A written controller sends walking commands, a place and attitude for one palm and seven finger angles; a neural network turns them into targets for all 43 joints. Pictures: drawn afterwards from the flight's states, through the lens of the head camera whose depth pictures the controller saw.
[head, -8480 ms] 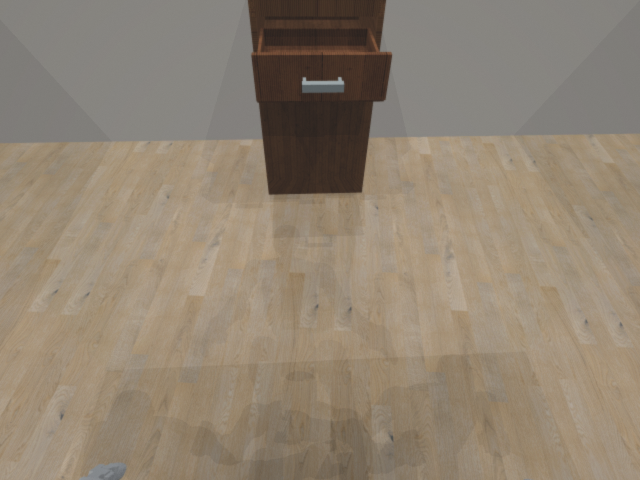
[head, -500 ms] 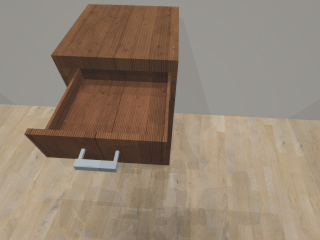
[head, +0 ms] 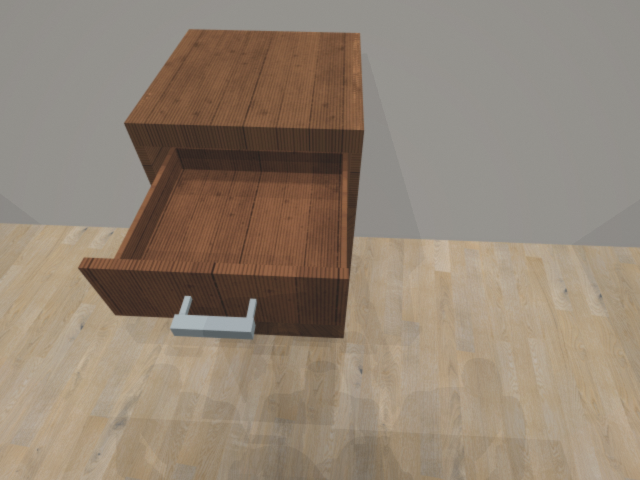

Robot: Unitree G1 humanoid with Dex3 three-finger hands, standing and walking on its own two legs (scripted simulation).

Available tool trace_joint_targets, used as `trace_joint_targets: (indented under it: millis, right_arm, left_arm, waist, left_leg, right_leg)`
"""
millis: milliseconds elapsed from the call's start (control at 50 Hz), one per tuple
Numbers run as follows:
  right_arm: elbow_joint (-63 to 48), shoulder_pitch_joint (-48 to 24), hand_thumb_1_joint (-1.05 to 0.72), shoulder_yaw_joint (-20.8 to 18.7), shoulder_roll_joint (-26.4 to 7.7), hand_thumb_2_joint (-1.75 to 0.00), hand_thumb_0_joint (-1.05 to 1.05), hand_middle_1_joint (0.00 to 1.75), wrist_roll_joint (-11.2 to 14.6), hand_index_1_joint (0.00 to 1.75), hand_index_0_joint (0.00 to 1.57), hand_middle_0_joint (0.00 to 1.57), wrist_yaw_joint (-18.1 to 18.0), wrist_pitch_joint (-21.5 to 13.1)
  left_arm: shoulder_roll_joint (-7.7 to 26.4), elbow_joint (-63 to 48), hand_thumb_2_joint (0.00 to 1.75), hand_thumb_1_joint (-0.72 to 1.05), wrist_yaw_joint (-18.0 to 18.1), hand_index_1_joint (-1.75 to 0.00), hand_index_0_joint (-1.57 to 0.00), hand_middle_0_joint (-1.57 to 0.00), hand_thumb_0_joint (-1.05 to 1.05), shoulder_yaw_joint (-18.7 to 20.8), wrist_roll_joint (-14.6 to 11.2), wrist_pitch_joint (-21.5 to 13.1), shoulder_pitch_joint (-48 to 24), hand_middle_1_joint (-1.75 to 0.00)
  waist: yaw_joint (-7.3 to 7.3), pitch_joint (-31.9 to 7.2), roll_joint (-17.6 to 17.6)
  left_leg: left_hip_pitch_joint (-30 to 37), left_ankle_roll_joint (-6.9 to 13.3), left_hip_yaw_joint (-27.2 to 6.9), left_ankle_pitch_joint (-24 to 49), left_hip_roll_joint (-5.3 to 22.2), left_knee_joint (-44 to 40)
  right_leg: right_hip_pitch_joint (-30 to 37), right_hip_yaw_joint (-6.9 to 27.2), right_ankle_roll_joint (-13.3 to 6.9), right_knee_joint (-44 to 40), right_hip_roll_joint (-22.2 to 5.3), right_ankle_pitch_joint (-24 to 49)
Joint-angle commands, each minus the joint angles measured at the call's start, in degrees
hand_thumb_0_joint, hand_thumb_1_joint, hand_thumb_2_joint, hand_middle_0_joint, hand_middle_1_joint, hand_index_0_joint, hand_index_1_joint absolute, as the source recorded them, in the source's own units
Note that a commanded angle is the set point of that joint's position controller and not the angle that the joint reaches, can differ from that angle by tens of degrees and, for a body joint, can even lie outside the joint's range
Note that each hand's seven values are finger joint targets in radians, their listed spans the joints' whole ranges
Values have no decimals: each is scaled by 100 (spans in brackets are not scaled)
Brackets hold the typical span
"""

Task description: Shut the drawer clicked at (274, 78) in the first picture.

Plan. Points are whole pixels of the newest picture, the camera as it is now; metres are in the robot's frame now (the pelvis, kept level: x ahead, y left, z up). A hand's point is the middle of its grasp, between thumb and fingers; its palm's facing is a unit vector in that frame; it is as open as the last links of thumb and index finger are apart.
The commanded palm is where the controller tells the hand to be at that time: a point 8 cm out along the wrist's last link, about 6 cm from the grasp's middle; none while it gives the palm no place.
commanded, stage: look again from close up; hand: left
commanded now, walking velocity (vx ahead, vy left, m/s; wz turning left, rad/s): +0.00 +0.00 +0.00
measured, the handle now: (216, 314) +0.36 +0.19 -0.06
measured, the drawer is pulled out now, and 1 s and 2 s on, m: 0.30 0.30 0.30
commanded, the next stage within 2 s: shuffle to correct the standing spot in 0.56 s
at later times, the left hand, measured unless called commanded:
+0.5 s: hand out of the picture +0.02 +0.14 -0.17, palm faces +0.02 -0.98 -0.18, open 7.3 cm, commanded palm none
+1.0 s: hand out of the picture +0.01 +0.14 -0.18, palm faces +0.06 -0.98 -0.18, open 7.4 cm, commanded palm none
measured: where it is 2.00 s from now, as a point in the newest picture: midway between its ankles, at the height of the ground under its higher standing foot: outside the picture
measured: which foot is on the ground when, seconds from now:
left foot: down 0.00-1.00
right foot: down 0.00-1.00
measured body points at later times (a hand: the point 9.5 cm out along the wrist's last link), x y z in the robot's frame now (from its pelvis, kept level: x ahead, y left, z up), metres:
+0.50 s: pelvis +0.02 -0.02 +0.00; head +0.03 -0.03 +0.45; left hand +0.02 +0.19 -0.16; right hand +0.03 -0.25 -0.16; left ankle +0.03 +0.07 -0.74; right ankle -0.01 -0.15 -0.74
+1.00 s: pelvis +0.06 -0.02 -0.01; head +0.07 -0.01 +0.44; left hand +0.01 +0.19 -0.17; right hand +0.04 -0.24 -0.16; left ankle +0.03 +0.07 -0.74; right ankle -0.01 -0.14 -0.74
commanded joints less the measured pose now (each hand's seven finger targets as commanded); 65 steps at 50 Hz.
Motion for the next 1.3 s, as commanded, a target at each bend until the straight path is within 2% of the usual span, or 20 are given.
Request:
trace_joint_targets:
  millis: [0, 180, 400, 640, 680, 740, 820, 860, 880, 900, 920, 940, 980, 1020, 1100, 1140, 1200, 1240, 1260, 1280]
  right_arm:
    - [-188, 64, -90, -94, -552, -90, 0, 30, 52, 30, 20, 20, -86, -175]
    - [127, 140, -90, -40, -405, -90, 0, 30, 80, 30, 20, 20, -131, -224]
    - [274, 24, -90, -23, -318, -90, 0, 30, 86, 30, 20, 20, -164, -212]
    - [316, 25, -90, -12, -322, -90, 0, 30, 78, 30, 20, 20, -173, -210]
    - [354, 110, -90, -16, -369, -90, 0, 30, 55, 30, 20, 20, -155, -182]
    - [296, 81, -90, -41, -345, -90, 0, 30, 26, 30, 20, 20, -114, -130]
    - [129, 5, -90, -62, -226, -90, 0, 30, -11, 30, 20, 20, -85, -92]
    - [170, 145, -90, -33, -140, -90, 0, 30, -9, 30, 20, 20, -109, -130]
    - [252, 352, -90, -14, -133, -90, 0, 30, 2, 30, 20, 20, -121, -175]
    - [373, 582, -90, -10, -220, -90, 0, 30, 12, 30, 20, 20, -139, -230]
    - [453, 754, -90, -4, -355, -90, 0, 30, 12, 30, 20, 20, -184, -287]
    - [468, 724, -90, 4, -386, -90, 0, 30, 34, 30, 20, 20, -244, -310]
    - [360, 587, -90, -6, -448, -90, 0, 30, 83, 30, 20, 20, -321, -310]
    - [257, 526, -90, -57, -501, -90, 0, 30, 115, 30, 20, 20, -352, -270]
    - [107, 380, -90, -149, -502, -90, 0, 30, 130, 30, 20, 20, -359, -218]
    - [45, 265, -90, -176, -491, -90, 0, 30, 112, 30, 20, 20, -347, -189]
    - [15, 146, -90, -176, -379, -90, 0, 30, 87, 30, 20, 20, -306, -172]
    - [39, 79, -90, -159, -341, -90, 0, 30, 75, 30, 20, 20, -267, -177]
    - [-453, -312, -90, -264, -694, -90, 0, 30, 138, 30, 20, 20, -207, -161]
    - [-638, -171, -90, -237, -466, -90, 0, 30, 69, 30, 20, 20, -116, -150]
  left_arm:
    - [502, -126, 90, 90, 39, -30, -20, -20, 0, 91, -10, -164, 267, -30]
    - [388, 167, 90, 90, 87, -30, -20, -20, 0, 49, -27, -231, 385, -30]
    - [335, 298, 90, 90, 99, -30, -20, -20, 0, 49, -12, -221, 375, -30]
    - [339, 331, 90, 90, 93, -30, -20, -20, 0, 49, -22, -239, 409, -30]
    - [374, 353, 90, 90, 84, -30, -20, -20, 0, 80, -1, -234, 455, -30]
    - [480, 336, 90, 90, 50, -30, -20, -20, 0, 148, 27, -203, 514, -30]
    - [689, 304, 90, 90, 46, -30, -20, -20, 0, 275, 28, -187, 728, -30]
    - [584, 256, 90, 90, 56, -30, -20, -20, 0, 248, 21, -203, 550, -30]
    - [486, 236, 90, 90, 58, -30, -20, -20, 0, 221, 18, -211, 411, -30]
    - [348, 208, 90, 90, 63, -30, -20, -20, 0, 184, 23, -208, 366, -30]
    - [213, 217, 90, 90, 85, -30, -20, -20, 0, 139, 12, -214, 466, -30]
    - [146, 262, 90, 90, 118, -30, -20, -20, 0, 116, -17, -217, 565, -30]
    - [199, 321, 90, 90, 170, -30, -20, -20, 0, 119, -69, -199, 698, -30]
    - [296, 291, 90, 90, 193, -30, -20, -20, 0, 167, -75, -169, 648, -30]
    - [355, 136, 90, 90, 196, -30, -20, -20, 0, 217, -68, -129, 488, -30]
    - [335, 70, 90, 90, 189, -30, -20, -20, 0, 245, -55, -110, 438, -30]
    - [377, 15, 90, 90, 166, -30, -20, -20, 0, 255, -30, -133, 363, -30]
    - [413, 5, 90, 90, 165, -30, -20, -20, 0, 241, -21, -149, 348, -30]
    - [652, -71, 90, 90, 340, -30, -20, -20, 0, 248, 68, -231, 373, -30]
    - [675, -354, 90, 90, 306, -30, -20, -20, 0, 270, 34, -267, 292, -30]
  waist:
    - [57, 218, -47]
    - [36, 71, -201]
    - [54, 329, -116]
    - [71, 186, -178]
    - [81, 114, -212]
    - [130, 536, -332]
    - [205, 931, -887]
    - [49, 878, -702]
    - [-49, 765, -435]
    - [-54, 695, -30]
    - [-26, 318, 460]
    - [51, 126, 698]
    - [121, -164, 687]
    - [104, -167, 439]
    - [95, -260, 141]
    - [108, -279, 48]
    - [103, -300, -214]
    - [103, -393, -188]
    - [89, -8, -1062]
    - [49, -158, -1369]
  left_leg:
    - [-11, -45, -1010, -574, 824, -909]
    - [402, -96, -725, 695, 769, -514]
    - [443, -120, -686, 836, 802, -575]
    - [585, -154, -656, 1010, 801, -530]
    - [529, -140, -597, 358, 737, -454]
    - [0, -148, -466, -647, 540, -276]
    - [-721, -243, -76, -944, 315, 571]
    - [-208, -257, -136, -536, 423, 259]
    - [175, -231, -299, 78, 488, -71]
    - [428, -135, -574, 1095, 691, -150]
    - [749, 24, -848, 2460, 994, -149]
    - [936, 165, -984, 3793, 1183, -140]
    - [1264, 144, -949, 5529, 1209, 66]
    - [1367, 79, -916, 5814, 1203, 109]
    - [1432, 63, -904, 5366, 1228, 15]
    - [1317, 57, -895, 4630, 1214, -43]
    - [961, -57, -775, 3332, 1034, -112]
    - [871, -121, -699, 2761, 933, -155]
    - [396, -279, -572, 3107, 989, 1018]
    - [-208, -227, -513, 718, 727, 921]
  right_leg:
    - [-208, 263, -355, -512, -210, 10]
    - [-64, 313, -318, -565, -308, 819]
    - [-48, 284, -304, -667, -284, 940]
    - [95, 275, -321, -716, -324, 1225]
    - [154, 277, -397, -679, -320, 533]
    - [-27, 510, -553, -922, -425, -784]
    - [16, 1210, -930, -1445, -988, -1277]
    - [-288, 907, -908, -1137, -922, -227]
    - [-353, 523, -753, -702, -611, 453]
    - [-387, 134, -570, -206, -248, 919]
    - [-286, -103, -424, 133, -119, 1007]
    - [-124, -201, -321, 181, -73, 945]
    - [91, -155, -278, 72, -147, 1291]
    - [92, -158, -263, 100, -174, 1597]
    - [37, -101, -226, 105, -218, 1740]
    - [38, -19, -232, 47, -247, 1682]
    - [277, 138, -320, -89, -348, 2334]
    - [417, 191, -354, -160, -450, 2519]
    - [-17, 268, -137, -339, -454, 3973]
    - [413, 409, -331, -267, -691, 3743]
